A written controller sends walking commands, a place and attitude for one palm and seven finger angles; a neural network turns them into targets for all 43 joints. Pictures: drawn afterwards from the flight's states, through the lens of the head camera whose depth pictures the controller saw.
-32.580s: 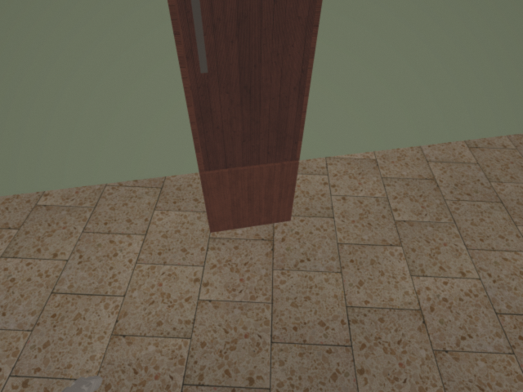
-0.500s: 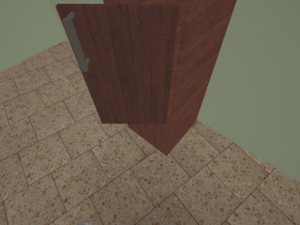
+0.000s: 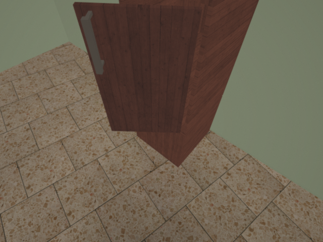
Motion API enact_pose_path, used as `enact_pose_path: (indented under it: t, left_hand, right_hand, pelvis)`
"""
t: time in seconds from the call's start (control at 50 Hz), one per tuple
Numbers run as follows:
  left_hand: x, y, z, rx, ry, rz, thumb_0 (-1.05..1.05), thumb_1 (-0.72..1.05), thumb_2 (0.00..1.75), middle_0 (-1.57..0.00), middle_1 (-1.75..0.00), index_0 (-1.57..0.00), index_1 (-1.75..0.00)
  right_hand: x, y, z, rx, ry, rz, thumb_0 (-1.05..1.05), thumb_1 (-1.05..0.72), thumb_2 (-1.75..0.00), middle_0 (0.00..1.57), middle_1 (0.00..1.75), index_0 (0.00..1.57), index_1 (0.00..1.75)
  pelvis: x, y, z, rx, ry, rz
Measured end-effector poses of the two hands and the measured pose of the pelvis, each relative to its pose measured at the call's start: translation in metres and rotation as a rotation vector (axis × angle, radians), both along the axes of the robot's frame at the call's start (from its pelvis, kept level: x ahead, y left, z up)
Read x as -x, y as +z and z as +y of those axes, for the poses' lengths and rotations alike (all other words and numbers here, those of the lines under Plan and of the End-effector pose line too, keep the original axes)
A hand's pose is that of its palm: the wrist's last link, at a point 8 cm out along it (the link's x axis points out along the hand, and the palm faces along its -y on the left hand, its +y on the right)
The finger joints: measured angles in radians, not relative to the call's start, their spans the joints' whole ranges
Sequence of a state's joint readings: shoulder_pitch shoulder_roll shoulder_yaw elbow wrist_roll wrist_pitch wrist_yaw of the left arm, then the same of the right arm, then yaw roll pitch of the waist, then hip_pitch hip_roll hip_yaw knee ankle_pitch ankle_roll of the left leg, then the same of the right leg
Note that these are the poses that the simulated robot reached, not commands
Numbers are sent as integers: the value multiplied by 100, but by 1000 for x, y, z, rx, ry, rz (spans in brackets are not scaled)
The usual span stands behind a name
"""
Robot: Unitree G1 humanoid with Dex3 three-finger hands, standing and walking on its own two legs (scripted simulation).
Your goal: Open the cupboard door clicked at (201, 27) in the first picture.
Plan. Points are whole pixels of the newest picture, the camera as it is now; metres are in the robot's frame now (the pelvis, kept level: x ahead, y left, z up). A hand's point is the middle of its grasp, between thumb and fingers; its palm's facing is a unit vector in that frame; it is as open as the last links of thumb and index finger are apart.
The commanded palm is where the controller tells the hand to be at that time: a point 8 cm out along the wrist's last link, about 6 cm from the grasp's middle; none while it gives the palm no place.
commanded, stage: come to a stop and stand still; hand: left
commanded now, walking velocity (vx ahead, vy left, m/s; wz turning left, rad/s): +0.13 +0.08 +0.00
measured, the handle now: (95, 44) +0.62 +0.23 +0.14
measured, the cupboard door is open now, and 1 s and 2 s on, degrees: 39 39 39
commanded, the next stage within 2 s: look again from close up in 0.42 s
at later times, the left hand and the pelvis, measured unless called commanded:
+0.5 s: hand out of the picture +0.01 +0.15 -0.18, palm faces +0.04 -0.98 -0.18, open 7.4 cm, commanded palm none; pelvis +0.01 -0.02 +0.00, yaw +1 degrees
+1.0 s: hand out of the picture +0.04 +0.23 -0.16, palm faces +0.01 -0.95 -0.30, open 7.4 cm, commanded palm none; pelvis -0.04 +0.00 -0.01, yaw +0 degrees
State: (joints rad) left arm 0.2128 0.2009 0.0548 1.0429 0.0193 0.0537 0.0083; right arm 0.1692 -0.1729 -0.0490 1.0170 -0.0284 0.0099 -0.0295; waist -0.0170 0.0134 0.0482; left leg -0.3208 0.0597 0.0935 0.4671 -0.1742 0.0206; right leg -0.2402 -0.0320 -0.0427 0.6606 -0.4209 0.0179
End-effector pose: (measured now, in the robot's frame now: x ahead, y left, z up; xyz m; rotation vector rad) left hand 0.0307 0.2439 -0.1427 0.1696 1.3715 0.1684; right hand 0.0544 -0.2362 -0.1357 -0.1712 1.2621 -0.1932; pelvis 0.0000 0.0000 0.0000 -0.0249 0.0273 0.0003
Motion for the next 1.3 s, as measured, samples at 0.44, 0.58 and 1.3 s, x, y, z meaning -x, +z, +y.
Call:
enact_pose_path:
  t: [0.44,0.58,1.3]
  left_hand:
    - [32,-9,-53,51,34,59,0,91,90,-20,-30,-20,-30]
    - [18,-6,-35,21,-7,16,0,91,90,-20,-30,-20,-30]
    - [104,0,11,-30,-12,28,0,91,90,-20,-29,-20,-30]
  right_hand:
    - [74,-13,-3,-58,-45,222,1,-91,-90,20,29,20,30]
    - [48,-14,1,-59,-14,137,1,-91,-90,20,29,20,30]
    - [96,0,-17,20,10,70,1,-90,-90,20,29,20,30]
  pelvis:
    - [-10,-3,-20,-36,11,-46]
    - [-10,-5,-14,-29,11,-31]
    - [51,-3,3,-11,4,-63]
